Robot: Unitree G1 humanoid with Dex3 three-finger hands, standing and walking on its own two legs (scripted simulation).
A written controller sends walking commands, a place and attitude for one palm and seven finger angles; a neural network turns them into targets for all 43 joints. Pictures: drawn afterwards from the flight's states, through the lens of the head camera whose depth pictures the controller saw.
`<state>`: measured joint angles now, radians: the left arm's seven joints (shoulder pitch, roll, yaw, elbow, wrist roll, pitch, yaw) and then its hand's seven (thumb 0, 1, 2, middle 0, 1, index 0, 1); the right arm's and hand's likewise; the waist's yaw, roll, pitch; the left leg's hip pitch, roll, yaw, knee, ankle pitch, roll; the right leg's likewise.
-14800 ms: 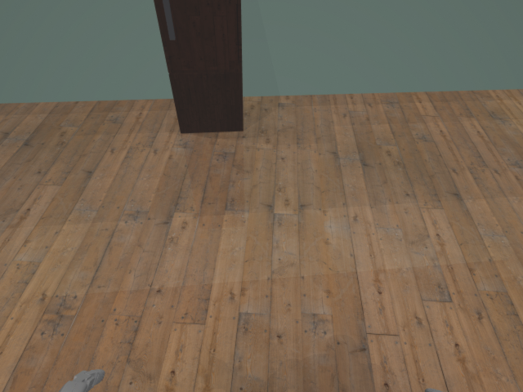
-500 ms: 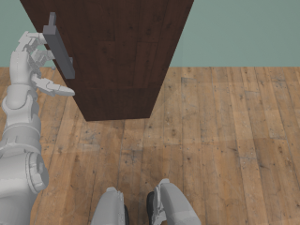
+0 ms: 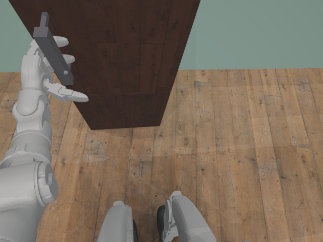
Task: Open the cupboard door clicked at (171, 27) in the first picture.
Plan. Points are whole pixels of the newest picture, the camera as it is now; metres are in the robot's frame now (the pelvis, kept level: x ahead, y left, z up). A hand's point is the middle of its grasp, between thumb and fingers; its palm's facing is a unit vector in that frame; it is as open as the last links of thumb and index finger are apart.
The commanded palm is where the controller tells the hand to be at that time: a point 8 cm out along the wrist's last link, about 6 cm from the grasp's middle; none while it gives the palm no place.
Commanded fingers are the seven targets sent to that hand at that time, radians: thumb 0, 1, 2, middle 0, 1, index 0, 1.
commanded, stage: slide the fingers in behind the handle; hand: left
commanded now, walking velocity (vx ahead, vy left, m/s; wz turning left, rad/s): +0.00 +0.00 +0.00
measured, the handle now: (57, 52) +0.56 +0.21 +0.03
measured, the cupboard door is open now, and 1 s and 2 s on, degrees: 0 1 21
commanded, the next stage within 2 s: close the thumb around the handle in 0.62 s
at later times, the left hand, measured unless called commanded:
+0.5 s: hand (66, 73) +0.50 +0.18 +0.03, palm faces +0.01 -1.00 -0.01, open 14.1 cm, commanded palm +0.48 +0.21 +0.03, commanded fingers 0.00 -0.50 0.30 -0.30 -1.20 -0.30 -1.20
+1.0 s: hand (66, 73) +0.50 +0.18 +0.03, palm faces +0.04 -1.00 -0.03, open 11.9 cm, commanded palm +0.48 +0.20 +0.03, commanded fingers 0.00 0.34 0.66 -0.36 -1.29 -0.36 -1.29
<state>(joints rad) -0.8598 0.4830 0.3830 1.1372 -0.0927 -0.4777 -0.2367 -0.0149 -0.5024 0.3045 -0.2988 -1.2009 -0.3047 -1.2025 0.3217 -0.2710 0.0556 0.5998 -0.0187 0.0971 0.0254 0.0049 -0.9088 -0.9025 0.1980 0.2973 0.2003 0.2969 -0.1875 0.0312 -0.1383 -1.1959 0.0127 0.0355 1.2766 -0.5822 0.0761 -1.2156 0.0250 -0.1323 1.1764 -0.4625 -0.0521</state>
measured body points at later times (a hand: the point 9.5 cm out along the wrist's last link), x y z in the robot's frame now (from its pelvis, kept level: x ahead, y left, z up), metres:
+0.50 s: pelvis +0.00 +0.01 +0.00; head +0.16 +0.03 +0.42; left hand +0.50 +0.24 +0.04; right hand +0.03 -0.26 -0.11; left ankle +0.00 +0.07 -0.62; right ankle +0.04 -0.10 -0.62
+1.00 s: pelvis +0.00 +0.01 +0.00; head +0.16 +0.04 +0.42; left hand +0.49 +0.24 +0.03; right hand +0.02 -0.25 -0.11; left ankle +0.00 +0.07 -0.62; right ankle +0.04 -0.10 -0.62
